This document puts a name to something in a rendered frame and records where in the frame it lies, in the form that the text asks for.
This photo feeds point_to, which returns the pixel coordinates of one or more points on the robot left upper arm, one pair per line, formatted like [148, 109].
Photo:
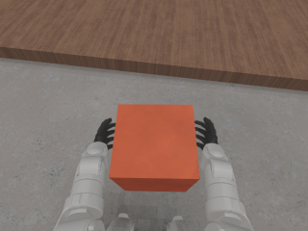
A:
[82, 224]

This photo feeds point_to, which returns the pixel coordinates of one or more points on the robot shin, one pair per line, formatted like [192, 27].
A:
[123, 215]
[177, 218]

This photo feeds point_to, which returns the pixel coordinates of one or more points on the carton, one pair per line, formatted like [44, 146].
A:
[154, 148]

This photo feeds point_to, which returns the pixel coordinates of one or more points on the left robot shin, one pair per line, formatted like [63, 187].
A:
[123, 215]

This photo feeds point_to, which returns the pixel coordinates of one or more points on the left robot hand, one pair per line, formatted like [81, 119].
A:
[103, 133]

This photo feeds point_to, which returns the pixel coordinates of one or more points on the right robot shin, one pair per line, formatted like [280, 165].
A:
[177, 218]

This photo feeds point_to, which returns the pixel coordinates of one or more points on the robot right upper arm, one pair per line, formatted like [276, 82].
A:
[219, 225]

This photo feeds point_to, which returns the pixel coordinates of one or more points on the left robot forearm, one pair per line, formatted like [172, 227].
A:
[86, 197]

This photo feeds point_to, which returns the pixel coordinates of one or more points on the right robot hand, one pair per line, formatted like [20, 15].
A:
[209, 133]

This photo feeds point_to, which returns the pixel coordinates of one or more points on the right robot forearm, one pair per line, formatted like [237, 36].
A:
[222, 198]

